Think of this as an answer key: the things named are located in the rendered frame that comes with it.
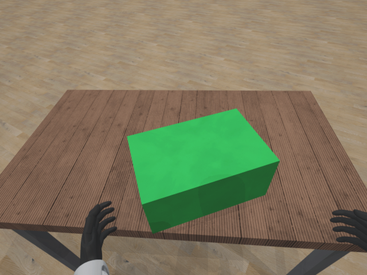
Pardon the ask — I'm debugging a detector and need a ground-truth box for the left robot hand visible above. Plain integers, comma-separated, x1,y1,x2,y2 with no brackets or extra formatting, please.
80,201,117,265

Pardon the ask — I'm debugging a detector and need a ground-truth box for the carton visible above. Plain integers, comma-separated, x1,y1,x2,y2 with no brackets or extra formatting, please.
127,108,280,234

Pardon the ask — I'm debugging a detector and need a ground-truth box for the left robot forearm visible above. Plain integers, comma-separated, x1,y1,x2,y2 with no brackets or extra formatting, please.
74,260,110,275

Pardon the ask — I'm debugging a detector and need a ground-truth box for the right robot hand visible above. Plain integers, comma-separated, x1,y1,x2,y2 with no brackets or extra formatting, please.
330,209,367,251

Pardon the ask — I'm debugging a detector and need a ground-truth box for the table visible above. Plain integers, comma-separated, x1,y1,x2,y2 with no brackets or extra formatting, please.
0,90,367,275

